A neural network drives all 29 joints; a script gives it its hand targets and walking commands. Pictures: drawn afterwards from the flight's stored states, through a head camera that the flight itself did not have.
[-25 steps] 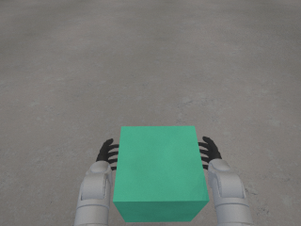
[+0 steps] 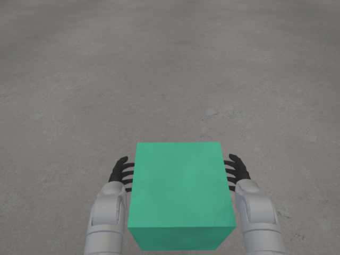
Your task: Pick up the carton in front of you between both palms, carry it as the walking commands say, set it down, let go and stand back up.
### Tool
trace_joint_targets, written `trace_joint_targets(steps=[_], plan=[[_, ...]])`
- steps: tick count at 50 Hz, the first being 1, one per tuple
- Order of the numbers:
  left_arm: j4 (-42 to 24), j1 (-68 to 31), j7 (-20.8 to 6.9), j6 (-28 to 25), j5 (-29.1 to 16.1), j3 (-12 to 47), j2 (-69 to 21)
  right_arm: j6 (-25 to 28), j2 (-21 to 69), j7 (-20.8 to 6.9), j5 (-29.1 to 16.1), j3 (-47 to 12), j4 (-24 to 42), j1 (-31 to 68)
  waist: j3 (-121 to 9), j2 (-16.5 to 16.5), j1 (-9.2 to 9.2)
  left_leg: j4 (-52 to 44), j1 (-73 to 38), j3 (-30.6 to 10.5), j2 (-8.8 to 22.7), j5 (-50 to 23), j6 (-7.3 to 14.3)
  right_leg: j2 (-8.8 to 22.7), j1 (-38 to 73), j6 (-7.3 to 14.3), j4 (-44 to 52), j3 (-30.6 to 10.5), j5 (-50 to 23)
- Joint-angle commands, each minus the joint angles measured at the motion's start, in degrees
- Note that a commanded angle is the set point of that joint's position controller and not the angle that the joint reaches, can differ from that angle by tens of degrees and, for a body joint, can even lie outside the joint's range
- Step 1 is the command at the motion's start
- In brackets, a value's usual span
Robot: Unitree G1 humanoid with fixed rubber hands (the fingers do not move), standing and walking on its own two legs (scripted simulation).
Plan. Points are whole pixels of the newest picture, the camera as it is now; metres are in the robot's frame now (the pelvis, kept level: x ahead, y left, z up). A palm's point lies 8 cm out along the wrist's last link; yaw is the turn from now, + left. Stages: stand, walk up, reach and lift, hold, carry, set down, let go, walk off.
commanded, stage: carry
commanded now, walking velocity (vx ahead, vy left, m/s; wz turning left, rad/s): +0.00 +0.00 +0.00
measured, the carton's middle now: (178, 199) +0.29 +0.00 -0.05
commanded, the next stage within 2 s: hold in 0.02 s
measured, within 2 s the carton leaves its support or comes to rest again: neither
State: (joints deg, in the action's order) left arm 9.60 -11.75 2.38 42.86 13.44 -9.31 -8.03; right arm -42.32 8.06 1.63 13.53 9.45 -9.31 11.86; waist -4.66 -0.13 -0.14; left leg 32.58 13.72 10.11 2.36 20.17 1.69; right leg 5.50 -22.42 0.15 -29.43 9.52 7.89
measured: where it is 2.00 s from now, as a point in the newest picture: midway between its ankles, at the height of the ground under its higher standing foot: outside the picture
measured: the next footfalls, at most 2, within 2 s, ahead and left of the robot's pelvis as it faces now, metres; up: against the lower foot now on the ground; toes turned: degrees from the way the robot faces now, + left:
none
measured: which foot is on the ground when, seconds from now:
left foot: down 0.00-1.00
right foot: down 0.00-1.00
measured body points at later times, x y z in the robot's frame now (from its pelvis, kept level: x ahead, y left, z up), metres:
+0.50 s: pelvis +0.00 -0.04 +0.01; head -0.04 -0.06 +0.46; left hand +0.26 +0.17 +0.04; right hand +0.32 -0.12 +0.04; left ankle -0.03 +0.09 -0.73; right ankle +0.08 -0.14 -0.73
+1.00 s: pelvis -0.03 -0.05 -0.04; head +0.14 -0.03 +0.38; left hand +0.33 +0.16 -0.11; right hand +0.36 -0.14 -0.11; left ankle -0.03 +0.09 -0.73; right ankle +0.08 -0.14 -0.73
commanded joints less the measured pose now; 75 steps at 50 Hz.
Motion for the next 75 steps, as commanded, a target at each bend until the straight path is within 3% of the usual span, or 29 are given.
trace_joint_targets(steps=[1,2,3,4,7,9,14,16,22,26,29,34,37,40,44,49,53,55,58,61,64,69,75], plan=[[-6.2,-29.2,-14.1,-3.1,-15.9,33.4,-51.8,2.4,52.4,-13.4,-15.1,-33.0,4.4,27.0,-15.9,-0.1,0.02,-7.1,0.3,-6.3,7.0,-11.3,0.1,4.3,11.4,0.7,1.7,-5.1,-8.8],[-4.1,-25.1,-14.5,-4.0,-15.1,31.7,-53.5,2.3,53.3,-13.6,-15.0,-31.9,6.1,21.1,-8.0,-6.8,0.58,-13.0,5.4,-16.8,-3.8,-22.7,0.2,-12.4,29.2,1.7,1.2,-11.6,-14.5],[-4.0,-25.2,-14.0,-5.5,-13.3,31.0,-53.1,3.2,52.2,-13.9,-14.5,-32.5,8.9,23.5,-10.4,-6.9,-0.15,-12.8,2.4,-18.1,-3.7,-25.4,0.3,-10.8,31.0,1.6,1.9,-13.6,-16.3],[-4.1,-23.9,-13.6,-6.0,-12.3,29.7,-52.7,3.3,52.3,-14.2,-14.7,-33.4,8.6,25.0,-10.5,-3.6,-0.6,-11.6,-2.7,-17.5,-4.6,-29.6,0.0,-11.1,26.7,1.0,3.2,-13.8,-16.7],[-4.3,-25.6,-12.8,-6.7,-12.1,29.1,-52.1,4.0,52.0,-14.9,-15.2,-34.3,6.9,25.8,-12.1,-1.7,-1.7,-12.6,-8.6,-16.6,-5.4,-28.7,-0.9,-12.1,25.9,0.4,4.8,-13.0,-14.8],[-3.5,-26.5,-13.1,-6.7,-12.6,29.7,-52.4,4.2,52.1,-15.1,-14.7,-33.8,6.6,26.3,-10.6,-1.6,-0.61,-13.3,-11.1,-16.1,-5.6,-24.6,-1.0,-12.1,22.6,-0.1,5.5,-12.6,-11.3],[-1.8,-32.6,-15.4,-6.4,-14.9,31.9,-54.0,4.4,53.7,-14.6,-12.8,-30.8,1.8,26.7,-8.0,-2.0,2.14,-14.5,-5.9,-16.0,-5.4,-14.5,-1.5,-12.1,24.0,0.4,6.4,-12.4,-4.8],[-0.3,-33.8,-16.2,-6.3,-15.0,31.4,-54.4,4.3,54.6,-14.7,-12.2,-29.9,0.0,27.4,-7.2,-1.6,2.35,-14.8,-3.6,-15.9,-5.6,-11.5,-1.3,-11.9,25.1,0.4,6.7,-12.5,-3.5],[3.2,-35.4,-17.6,-6.1,-14.5,28.7,-55.3,3.7,57.0,-15.7,-11.9,-29.2,-3.3,29.8,-7.1,0.3,1.28,-14.9,1.2,-15.4,-6.5,-7.5,-0.6,-10.7,29.1,0.0,7.5,-13.0,-2.3],[6.3,-38.9,-18.5,-6.8,-12.3,25.3,-53.7,3.9,59.2,-15.9,-12.0,-28.3,-5.9,34.4,-6.7,1.5,-0.64,-14.4,3.4,-14.5,-7.2,-4.0,0.4,-9.5,30.1,-0.5,7.9,-13.8,1.1],[12.1,-44.3,-19.6,-8.8,-9.3,20.7,-52.7,5.2,60.9,-15.9,-10.9,-24.6,-11.3,39.6,-5.6,1.7,-1.34,-12.8,6.0,-13.8,-7.2,0.4,1.2,-8.7,29.2,-0.8,7.8,-14.9,8.2],[23.8,-51.7,-20.1,-13.7,-2.2,9.2,-49.5,8.9,58.3,-13.9,-4.8,-12.5,-21.7,45.8,-3.7,1.4,0.35,-7.1,12.1,-13.8,-7.2,3.4,1.7,-8.1,24.9,-0.8,5.8,-17.0,14.8],[28.5,-51.2,-18.5,-16.4,3.0,1.8,-45.1,11.6,52.6,-11.5,0.4,-3.7,-25.2,45.4,-2.6,0.8,1.58,-3.9,17.3,-14.1,-7.4,2.2,1.5,-8.5,20.4,-0.7,3.0,-16.8,11.5],[30.4,-48.4,-16.7,-20.0,5.7,-1.9,-40.7,15.8,46.6,-9.7,4.3,0.9,-25.9,42.9,-4.6,0.1,2.75,-0.5,22.8,-14.0,-8.2,-1.9,0.8,-9.3,14.8,-0.8,-1.7,-15.2,1.4],[30.5,-47.0,-15.6,-27.1,5.1,0.7,-40.8,23.5,46.1,-9.0,4.2,-2.3,-24.0,42.6,-14.2,-0.1,2.54,4.5,29.3,-13.7,-9.8,-7.0,0.2,-10.5,10.9,-1.3,-8.5,-14.0,-10.3],[28.0,-51.7,-14.8,-35.5,0.0,11.6,-46.0,32.3,50.7,-9.3,-0.6,-13.5,-20.9,48.1,-34.8,-1.1,2.59,12.4,37.3,-12.5,-11.2,-12.9,-1.6,-11.2,8.4,-1.6,-19.0,-13.3,-19.2],[22.1,-56.4,-12.9,-37.6,-6.0,22.3,-49.7,34.7,51.7,-9.8,-4.6,-22.1,-16.1,52.3,-56.1,-1.9,3.82,19.5,38.0,-12.2,-11.6,-20.0,-3.2,-12.0,3.9,-1.9,-27.5,-12.0,-25.3],[20.1,-57.0,-11.8,-37.1,-7.9,25.5,-50.5,34.3,51.3,-10.2,-6.0,-24.0,-14.5,52.9,-61.5,-2.0,4.65,22.4,38.2,-12.3,-11.7,-21.8,-3.7,-12.6,-1.2,-2.1,-30.3,-11.1,-24.6],[20.6,-57.6,-11.1,-35.2,-8.8,26.4,-51.9,32.5,50.6,-11.4,-6.3,-23.2,-15.5,53.2,-60.3,-2.9,5.61,25.3,39.3,-12.6,-11.7,-18.2,-4.2,-13.4,-13.3,-2.3,-32.6,-9.2,-15.8],[24.6,-58.6,-11.3,-32.6,-7.8,23.5,-52.8,30.0,50.3,-12.9,-5.4,-19.7,-19.2,54.4,-53.0,-3.6,6.18,26.7,44.2,-12.7,-11.8,-9.8,-4.2,-13.7,-24.0,-2.0,-34.4,-7.9,-5.7],[28.3,-60.2,-11.7,-30.6,-6.6,19.7,-52.3,27.9,49.6,-14.1,-4.0,-15.5,-22.9,55.8,-48.6,-4.0,6.9,28.3,49.3,-12.5,-12.0,-4.8,-4.1,-13.8,-30.7,-1.7,-36.3,-7.3,-0.8],[31.9,-63.6,-11.2,-30.6,-5.9,16.3,-50.6,27.4,49.0,-14.0,-3.4,-11.5,-26.5,58.4,-49.9,-4.0,7.95,33.3,56.3,-11.8,-12.8,-5.7,-4.0,-13.8,-36.5,-1.9,-40.8,-7.2,-2.4],[32.0,-69.1,-9.6,-32.8,-7.1,16.9,-47.9,28.9,48.2,-12.5,-5.2,-11.4,-26.2,62.7,-57.1,-4.0,8.6,40.4,63.1,-10.2,-13.8,-7.8,-4.0,-13.8,-40.0,-3.0,-46.9,-7.2,-6.6]])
